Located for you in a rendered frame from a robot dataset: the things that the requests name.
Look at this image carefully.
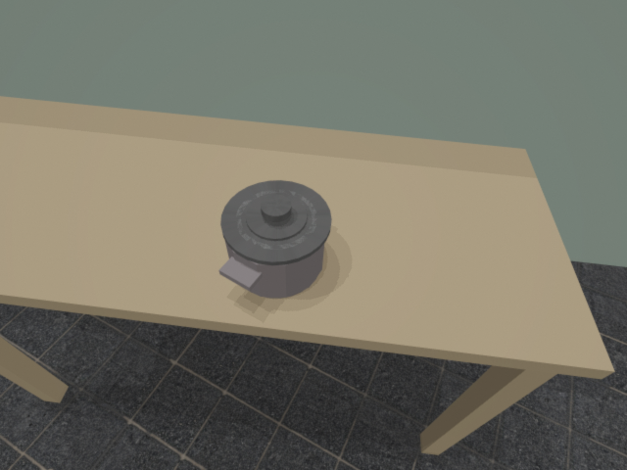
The knob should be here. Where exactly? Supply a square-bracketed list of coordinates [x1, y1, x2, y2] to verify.
[261, 194, 292, 222]

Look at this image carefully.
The lid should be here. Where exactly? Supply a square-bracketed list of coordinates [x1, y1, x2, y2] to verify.
[220, 180, 332, 265]

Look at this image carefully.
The pot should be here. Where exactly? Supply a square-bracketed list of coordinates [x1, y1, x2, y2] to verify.
[219, 241, 324, 299]

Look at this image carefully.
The table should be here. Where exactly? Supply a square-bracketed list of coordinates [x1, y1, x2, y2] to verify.
[0, 96, 615, 455]

